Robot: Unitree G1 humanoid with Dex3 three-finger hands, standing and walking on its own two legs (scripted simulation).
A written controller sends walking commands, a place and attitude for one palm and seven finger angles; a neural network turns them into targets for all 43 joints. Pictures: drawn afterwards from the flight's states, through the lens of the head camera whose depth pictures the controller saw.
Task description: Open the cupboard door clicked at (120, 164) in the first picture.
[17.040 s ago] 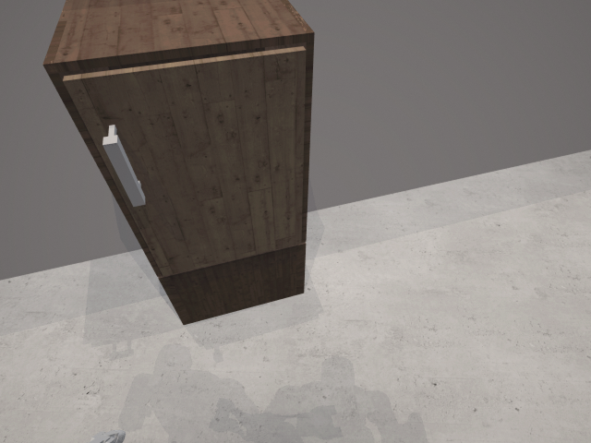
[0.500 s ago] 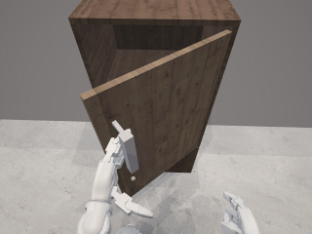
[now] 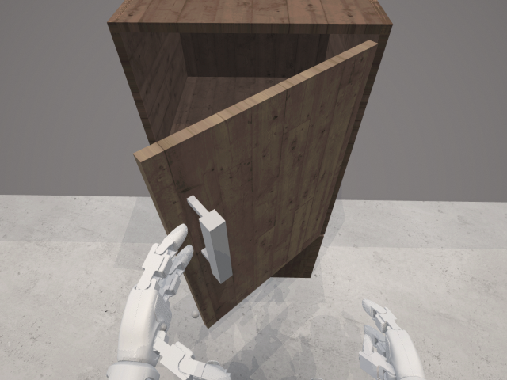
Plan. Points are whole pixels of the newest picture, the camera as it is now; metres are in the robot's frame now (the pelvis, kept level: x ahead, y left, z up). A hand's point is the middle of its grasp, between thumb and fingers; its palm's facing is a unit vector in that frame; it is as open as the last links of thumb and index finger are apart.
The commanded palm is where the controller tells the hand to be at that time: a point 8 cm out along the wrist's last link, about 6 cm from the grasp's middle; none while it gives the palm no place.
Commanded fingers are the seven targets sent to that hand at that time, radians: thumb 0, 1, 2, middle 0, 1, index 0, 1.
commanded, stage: slide the hand sideways off the handle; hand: left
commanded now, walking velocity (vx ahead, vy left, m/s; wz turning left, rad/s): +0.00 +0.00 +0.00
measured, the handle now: (209, 240) +0.30 +0.09 +0.08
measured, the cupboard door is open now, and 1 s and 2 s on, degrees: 42 42 42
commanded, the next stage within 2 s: draw the hand back to the body in 0.54 s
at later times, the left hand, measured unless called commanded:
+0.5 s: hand (155, 343) +0.16 +0.13 +0.08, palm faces +0.01 -1.00 -0.03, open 16.3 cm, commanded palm +0.13 +0.19 +0.08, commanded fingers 0.00 -0.50 0.30 -0.15 -0.30 -0.15 -0.30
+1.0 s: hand (111, 330) +0.17 +0.17 +0.11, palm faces +0.02 -1.00 -0.04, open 16.3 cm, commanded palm +0.14 +0.23 +0.13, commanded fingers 0.00 -0.50 0.30 -0.15 -0.30 -0.15 -0.30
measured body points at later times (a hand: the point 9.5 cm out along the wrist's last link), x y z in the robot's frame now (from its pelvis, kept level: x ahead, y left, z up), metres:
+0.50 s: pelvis +0.00 -0.02 -0.01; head +0.03 -0.02 +0.44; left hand +0.16 +0.19 +0.08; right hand +0.19 -0.24 -0.07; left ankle +0.04 +0.13 -0.67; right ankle +0.00 -0.14 -0.67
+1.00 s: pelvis +0.00 +0.01 +0.01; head +0.00 +0.00 +0.46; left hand +0.16 +0.23 +0.12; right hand +0.19 -0.21 -0.05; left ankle +0.04 +0.13 -0.67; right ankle +0.00 -0.14 -0.67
